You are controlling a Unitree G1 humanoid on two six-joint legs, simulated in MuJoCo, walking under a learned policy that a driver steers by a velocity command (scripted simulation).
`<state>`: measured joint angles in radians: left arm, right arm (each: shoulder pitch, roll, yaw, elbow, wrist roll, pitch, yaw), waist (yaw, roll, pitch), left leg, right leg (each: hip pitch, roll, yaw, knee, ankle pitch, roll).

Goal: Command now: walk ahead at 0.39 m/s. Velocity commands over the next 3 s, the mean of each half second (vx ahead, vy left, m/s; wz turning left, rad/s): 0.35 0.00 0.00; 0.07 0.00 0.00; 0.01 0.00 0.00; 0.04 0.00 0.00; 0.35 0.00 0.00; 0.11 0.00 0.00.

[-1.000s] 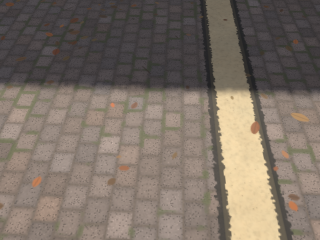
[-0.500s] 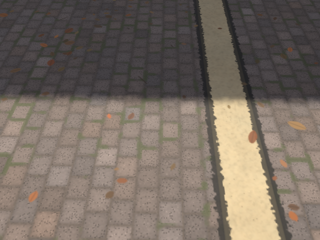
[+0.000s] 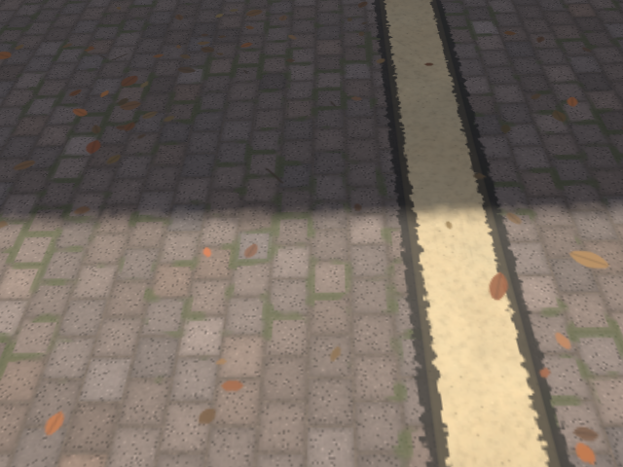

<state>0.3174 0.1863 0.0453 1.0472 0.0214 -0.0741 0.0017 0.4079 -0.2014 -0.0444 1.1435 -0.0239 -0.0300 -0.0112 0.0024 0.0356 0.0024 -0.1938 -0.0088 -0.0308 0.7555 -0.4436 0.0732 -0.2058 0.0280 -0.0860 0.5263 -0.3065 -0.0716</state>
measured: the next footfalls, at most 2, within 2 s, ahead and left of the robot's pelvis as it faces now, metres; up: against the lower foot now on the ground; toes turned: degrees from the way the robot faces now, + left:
left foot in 0.38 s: +0.36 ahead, +0.05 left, +0.00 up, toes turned +3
right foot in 0.78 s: +0.35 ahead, -0.14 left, +0.00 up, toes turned -2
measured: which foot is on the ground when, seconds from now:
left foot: up 0.00-0.36, down 0.38-1.00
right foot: down 0.00-0.38, up 0.40-0.76, down 0.78-1.00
